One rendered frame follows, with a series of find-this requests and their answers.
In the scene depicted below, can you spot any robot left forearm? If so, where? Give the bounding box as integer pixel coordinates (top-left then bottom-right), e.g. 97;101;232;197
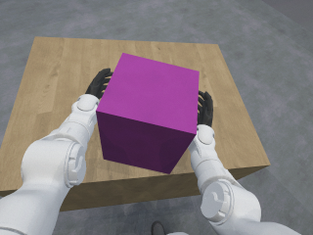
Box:
21;94;100;181

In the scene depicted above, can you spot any pedestal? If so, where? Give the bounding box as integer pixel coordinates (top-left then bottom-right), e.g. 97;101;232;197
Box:
0;36;271;212

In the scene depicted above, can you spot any carton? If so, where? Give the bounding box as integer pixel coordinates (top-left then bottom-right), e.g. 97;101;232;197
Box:
96;53;200;174

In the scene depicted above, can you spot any robot left hand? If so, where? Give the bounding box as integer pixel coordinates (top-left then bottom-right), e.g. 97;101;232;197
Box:
85;68;113;100

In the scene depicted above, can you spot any right robot foot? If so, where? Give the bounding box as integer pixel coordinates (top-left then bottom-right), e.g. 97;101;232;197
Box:
151;220;165;235

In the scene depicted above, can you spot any robot right hand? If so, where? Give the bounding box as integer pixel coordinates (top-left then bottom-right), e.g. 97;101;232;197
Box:
197;91;213;127

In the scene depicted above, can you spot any robot left upper arm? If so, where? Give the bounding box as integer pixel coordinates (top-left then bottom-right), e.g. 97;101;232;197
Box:
0;140;86;235

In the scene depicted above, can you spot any robot right upper arm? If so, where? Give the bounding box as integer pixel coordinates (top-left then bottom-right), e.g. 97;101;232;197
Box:
201;180;301;235

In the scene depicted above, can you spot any robot right forearm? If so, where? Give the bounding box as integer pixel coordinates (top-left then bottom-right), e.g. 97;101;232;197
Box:
188;124;245;197

